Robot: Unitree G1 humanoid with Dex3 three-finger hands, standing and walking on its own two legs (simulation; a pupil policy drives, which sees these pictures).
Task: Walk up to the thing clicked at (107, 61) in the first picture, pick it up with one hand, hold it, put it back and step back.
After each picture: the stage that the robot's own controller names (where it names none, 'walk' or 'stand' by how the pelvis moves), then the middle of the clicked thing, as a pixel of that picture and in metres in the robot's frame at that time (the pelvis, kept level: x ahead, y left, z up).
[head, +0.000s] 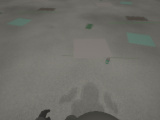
stand; (107, 61) +1.23 -0.36 -0.72
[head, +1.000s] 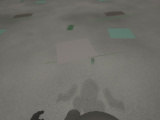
walk; (92, 60) +1.16 +0.02 -0.70
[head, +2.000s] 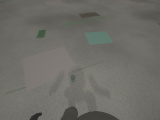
walk; (72, 78) +0.68 +0.25 -0.69
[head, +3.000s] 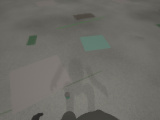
walk; (67, 95) +0.41 +0.24 -0.71
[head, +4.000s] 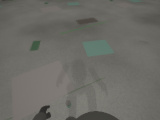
stand; (68, 104) +0.33 +0.24 -0.72
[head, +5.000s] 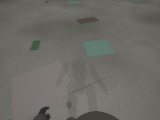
stand; (68, 105) +0.31 +0.23 -0.72
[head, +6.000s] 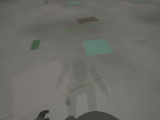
stand; (68, 102) +0.34 +0.25 -0.73
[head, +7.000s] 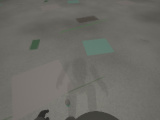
stand; (67, 103) +0.32 +0.25 -0.73
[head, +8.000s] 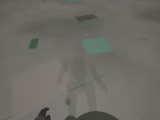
go down; (67, 102) +0.32 +0.25 -0.72
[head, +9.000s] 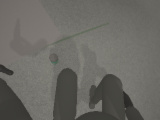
go down; (54, 59) +0.41 +0.28 -0.30
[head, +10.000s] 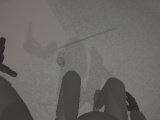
approach; (61, 62) +0.41 +0.27 -0.31
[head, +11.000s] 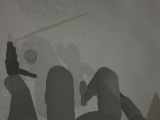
close in; (31, 57) +0.39 +0.30 -0.22
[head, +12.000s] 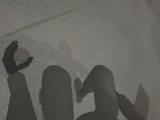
close; (21, 57) +0.39 +0.31 -0.22
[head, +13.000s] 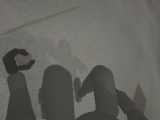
lift; (23, 59) +0.36 +0.29 -0.23
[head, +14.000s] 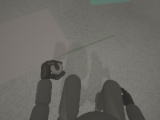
lift; (57, 70) +0.32 +0.24 -0.05
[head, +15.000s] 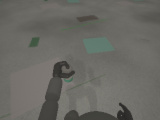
hold; (67, 73) +0.33 +0.16 +0.05
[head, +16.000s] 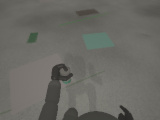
hold; (65, 75) +0.33 +0.18 +0.01
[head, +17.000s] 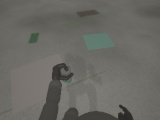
hold; (66, 74) +0.33 +0.17 +0.01
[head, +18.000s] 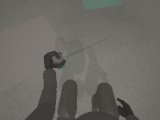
crouch; (59, 61) +0.41 +0.22 -0.09
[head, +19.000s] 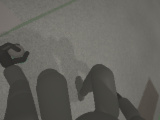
lower; (19, 54) +0.41 +0.30 -0.22
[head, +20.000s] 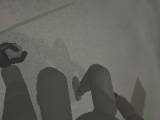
lower; (15, 54) +0.41 +0.31 -0.23
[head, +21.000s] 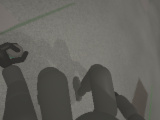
lower; (16, 54) +0.40 +0.31 -0.22
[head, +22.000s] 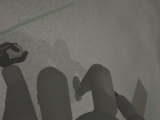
lower; (16, 54) +0.41 +0.31 -0.22
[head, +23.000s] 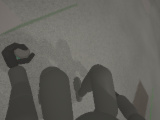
loosen; (22, 55) +0.40 +0.29 -0.23
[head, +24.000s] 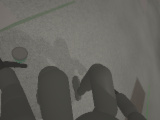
withdraw; (20, 55) +0.39 +0.29 -0.23
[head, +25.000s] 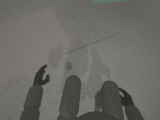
walk; (68, 66) +0.43 +0.22 -0.39
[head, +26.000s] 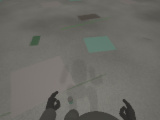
stand; (70, 100) +0.36 +0.20 -0.66
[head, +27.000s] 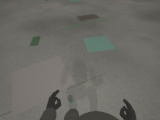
stand; (70, 99) +0.38 +0.21 -0.66
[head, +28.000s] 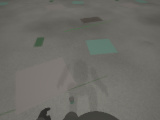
stand; (71, 100) +0.37 +0.20 -0.70
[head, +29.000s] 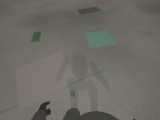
walk; (73, 93) +0.39 +0.19 -0.71
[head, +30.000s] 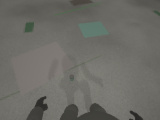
walk; (71, 77) +0.58 +0.20 -0.71
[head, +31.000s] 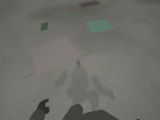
walk; (78, 63) +0.90 +0.25 -0.70
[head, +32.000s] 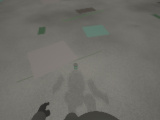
stand; (75, 66) +0.92 +0.26 -0.71
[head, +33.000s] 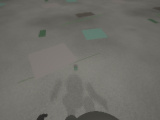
stand; (75, 67) +0.96 +0.26 -0.72
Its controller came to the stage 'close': yes
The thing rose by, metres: 0.72
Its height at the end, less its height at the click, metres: +0.00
